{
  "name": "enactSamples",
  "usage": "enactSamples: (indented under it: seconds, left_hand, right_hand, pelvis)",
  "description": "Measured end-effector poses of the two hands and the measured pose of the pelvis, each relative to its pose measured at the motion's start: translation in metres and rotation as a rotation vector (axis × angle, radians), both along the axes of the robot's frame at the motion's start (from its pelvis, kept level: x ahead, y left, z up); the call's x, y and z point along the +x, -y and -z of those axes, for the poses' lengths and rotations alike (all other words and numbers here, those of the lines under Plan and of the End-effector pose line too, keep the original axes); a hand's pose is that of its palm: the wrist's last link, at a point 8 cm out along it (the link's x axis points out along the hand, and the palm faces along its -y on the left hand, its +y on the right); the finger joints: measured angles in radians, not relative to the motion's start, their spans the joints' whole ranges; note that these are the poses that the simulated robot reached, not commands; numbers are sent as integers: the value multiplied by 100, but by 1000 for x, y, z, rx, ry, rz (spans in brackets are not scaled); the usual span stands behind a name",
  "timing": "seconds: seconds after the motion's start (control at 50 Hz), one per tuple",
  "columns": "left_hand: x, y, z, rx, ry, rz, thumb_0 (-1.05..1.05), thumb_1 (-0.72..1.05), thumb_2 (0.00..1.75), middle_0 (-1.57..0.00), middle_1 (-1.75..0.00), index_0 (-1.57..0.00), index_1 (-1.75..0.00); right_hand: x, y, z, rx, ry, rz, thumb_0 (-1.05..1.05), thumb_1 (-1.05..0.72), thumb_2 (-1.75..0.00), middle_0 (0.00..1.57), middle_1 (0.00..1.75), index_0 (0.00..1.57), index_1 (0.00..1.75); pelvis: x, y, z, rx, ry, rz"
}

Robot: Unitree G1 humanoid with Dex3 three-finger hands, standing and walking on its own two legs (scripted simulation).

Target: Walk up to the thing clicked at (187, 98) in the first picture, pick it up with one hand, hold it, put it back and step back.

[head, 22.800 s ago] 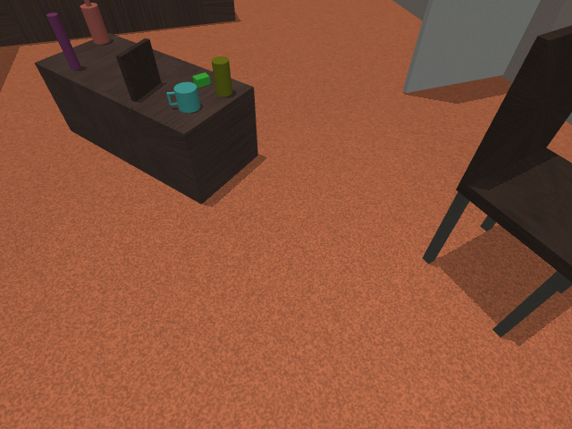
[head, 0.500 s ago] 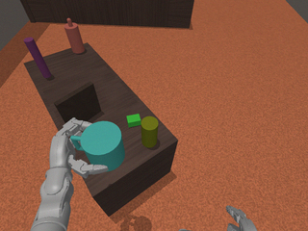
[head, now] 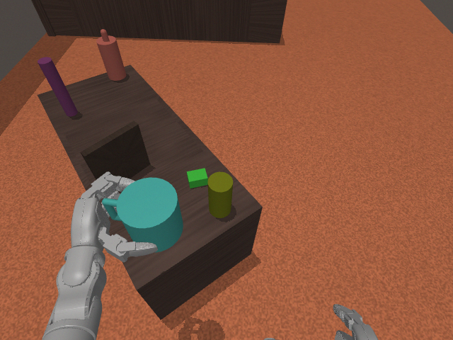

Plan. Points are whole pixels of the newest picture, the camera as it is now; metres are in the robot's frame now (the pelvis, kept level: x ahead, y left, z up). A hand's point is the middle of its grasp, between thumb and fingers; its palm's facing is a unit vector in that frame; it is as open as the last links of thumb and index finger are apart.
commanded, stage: hold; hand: left
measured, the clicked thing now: (143, 214) +0.33 +0.14 +0.05
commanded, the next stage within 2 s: crouch in 0.22 s
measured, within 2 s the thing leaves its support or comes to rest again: neither
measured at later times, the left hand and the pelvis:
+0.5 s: hand (127, 212) +0.34 +0.17 +0.03, palm faces +0.10 -1.00 -0.01, open 11.8 cm; pelvis +0.00 +0.00 +0.00, yaw +0 degrees
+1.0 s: hand (147, 204) +0.44 +0.18 -0.10, palm faces +0.10 -0.99 -0.04, open 11.8 cm; pelvis -0.03 +0.00 -0.11, yaw -1 degrees
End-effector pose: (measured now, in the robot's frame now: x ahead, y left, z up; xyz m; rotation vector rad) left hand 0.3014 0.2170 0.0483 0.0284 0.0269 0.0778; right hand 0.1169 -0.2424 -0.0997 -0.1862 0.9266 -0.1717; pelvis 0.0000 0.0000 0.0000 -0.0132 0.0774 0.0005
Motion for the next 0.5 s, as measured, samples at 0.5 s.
enactSamples:
  seconds: [0.5]
  left_hand:
    - [12, -7, 13, -18, -19, -19, -3, -61, 63, -73, -116, -74, -115]
  right_hand:
    - [-2, -2, 3, -14, -15, -4, 1, -92, -90, 20, 30, 20, 30]
  pelvis:
    - [0, -4, 3, -5, -26, -2]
